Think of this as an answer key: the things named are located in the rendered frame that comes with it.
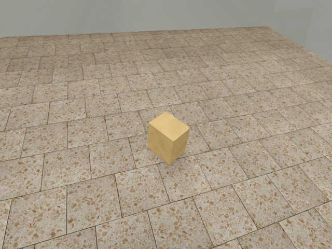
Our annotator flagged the carton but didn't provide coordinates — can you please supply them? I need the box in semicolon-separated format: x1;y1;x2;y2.
148;112;190;165

